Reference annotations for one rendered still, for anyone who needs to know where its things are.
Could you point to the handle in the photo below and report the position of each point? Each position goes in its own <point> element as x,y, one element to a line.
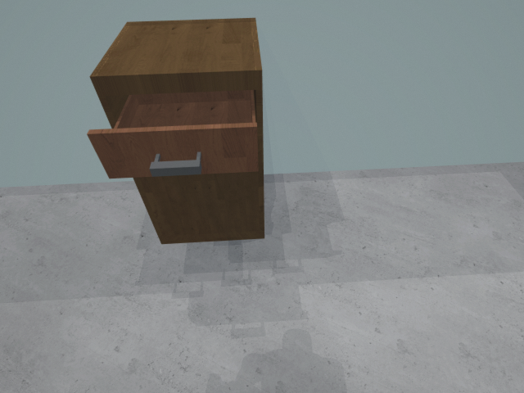
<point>176,167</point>

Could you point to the cabinet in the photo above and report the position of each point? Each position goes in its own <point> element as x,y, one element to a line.
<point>191,56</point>

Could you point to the drawer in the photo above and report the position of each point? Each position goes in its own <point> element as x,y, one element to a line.
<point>221,125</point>

